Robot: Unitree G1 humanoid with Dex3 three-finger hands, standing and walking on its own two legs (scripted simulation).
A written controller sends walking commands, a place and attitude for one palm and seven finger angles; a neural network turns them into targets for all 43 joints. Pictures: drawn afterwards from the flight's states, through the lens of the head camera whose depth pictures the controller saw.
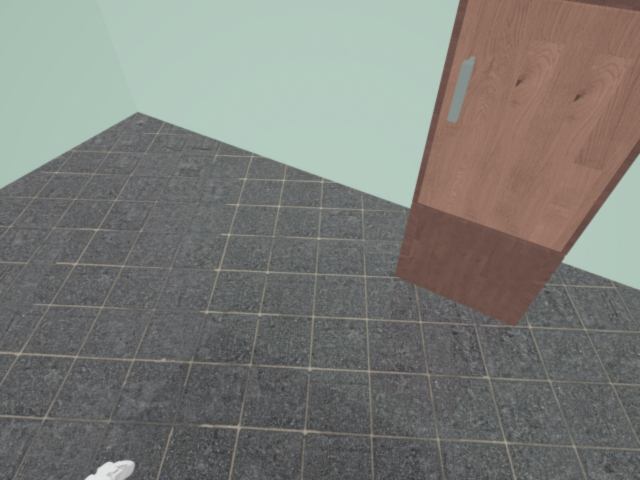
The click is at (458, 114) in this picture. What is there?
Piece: cupboard door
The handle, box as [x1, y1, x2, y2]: [447, 56, 475, 122]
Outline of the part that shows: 475,57 471,56 468,60 464,60 461,65 447,120 455,122 458,117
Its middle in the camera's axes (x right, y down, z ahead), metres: +0.34 -0.36 +0.92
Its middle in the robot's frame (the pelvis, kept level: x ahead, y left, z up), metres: +0.95 -0.29 +0.05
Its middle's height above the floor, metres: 0.82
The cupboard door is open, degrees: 0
